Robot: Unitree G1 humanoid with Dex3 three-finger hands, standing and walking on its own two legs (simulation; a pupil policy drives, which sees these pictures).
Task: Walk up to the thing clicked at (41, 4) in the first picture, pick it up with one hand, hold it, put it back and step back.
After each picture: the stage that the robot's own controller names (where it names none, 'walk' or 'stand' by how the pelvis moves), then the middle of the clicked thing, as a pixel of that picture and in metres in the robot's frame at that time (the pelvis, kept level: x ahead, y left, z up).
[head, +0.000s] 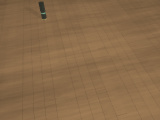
stand; (42, 11) +1.97 +0.51 -0.65
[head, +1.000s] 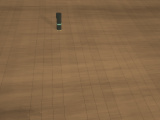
walk; (58, 22) +1.87 +0.22 -0.63
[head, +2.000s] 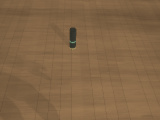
walk; (72, 38) +1.26 +0.06 -0.64
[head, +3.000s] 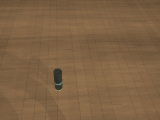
walk; (58, 80) +0.81 +0.16 -0.65
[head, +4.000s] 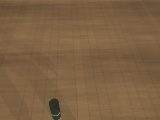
walk; (55, 110) +0.53 +0.18 -0.65
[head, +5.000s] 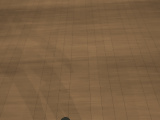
stand; out of the picture +0.39 +0.15 -0.64
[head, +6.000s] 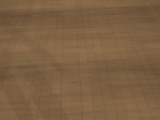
stand; out of the picture +0.37 +0.17 -0.66
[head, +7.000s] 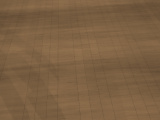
stand; out of the picture +0.36 +0.18 -0.66
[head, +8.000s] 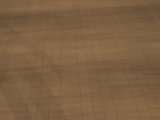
stand; out of the picture +0.36 +0.17 -0.66
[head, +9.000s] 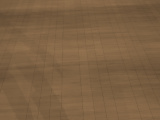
stand; out of the picture +0.36 +0.17 -0.66
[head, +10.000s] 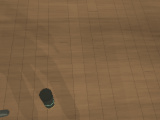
go down; (47, 99) +0.40 +0.16 -0.52
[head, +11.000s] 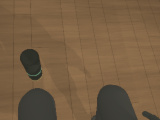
go down; (33, 67) +0.44 +0.20 -0.28
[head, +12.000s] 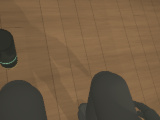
close in; (5, 52) +0.44 +0.22 -0.21
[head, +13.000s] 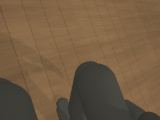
close; out of the picture +0.43 +0.25 -0.16
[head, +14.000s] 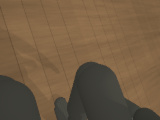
lift; out of the picture +0.40 +0.25 -0.16
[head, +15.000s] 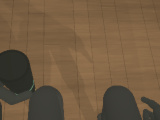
lift; (20, 80) +0.32 +0.21 -0.02
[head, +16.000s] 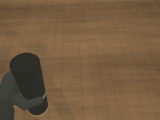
hold; (33, 89) +0.31 +0.16 +0.07
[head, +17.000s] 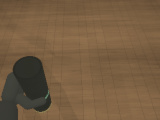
hold; (36, 89) +0.31 +0.16 +0.04
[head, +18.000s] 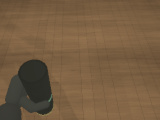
crouch; (40, 92) +0.30 +0.15 +0.04
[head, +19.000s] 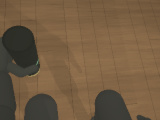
crouch; (26, 56) +0.41 +0.17 -0.04
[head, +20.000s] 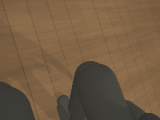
lower; out of the picture +0.42 +0.26 -0.17
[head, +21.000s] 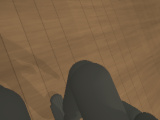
lower; out of the picture +0.44 +0.27 -0.17
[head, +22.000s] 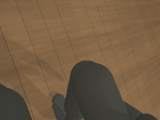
lower; out of the picture +0.43 +0.27 -0.17
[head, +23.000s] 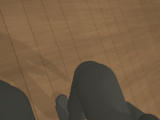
lower; out of the picture +0.42 +0.26 -0.16
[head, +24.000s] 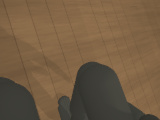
loosen; out of the picture +0.40 +0.23 -0.16
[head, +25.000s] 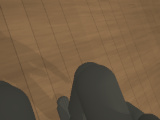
withdraw; out of the picture +0.41 +0.25 -0.17
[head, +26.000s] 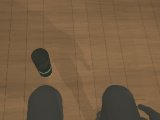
walk; (43, 65) +0.45 +0.19 -0.31
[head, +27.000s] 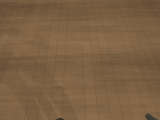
stand; out of the picture +0.37 +0.14 -0.59
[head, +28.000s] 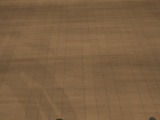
stand; out of the picture +0.38 +0.15 -0.60
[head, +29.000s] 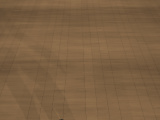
stand; out of the picture +0.39 +0.14 -0.63
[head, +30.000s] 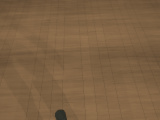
walk; out of the picture +0.40 +0.15 -0.65
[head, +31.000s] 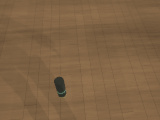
walk; (60, 88) +0.57 +0.17 -0.63
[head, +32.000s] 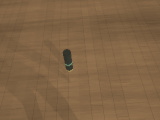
walk; (68, 61) +0.91 +0.18 -0.64
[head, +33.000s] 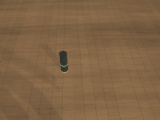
stand; (63, 62) +1.00 +0.16 -0.64
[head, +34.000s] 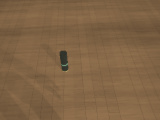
stand; (64, 61) +1.03 +0.16 -0.66
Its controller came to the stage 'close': yes
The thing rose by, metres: 0.68
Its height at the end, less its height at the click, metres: +0.00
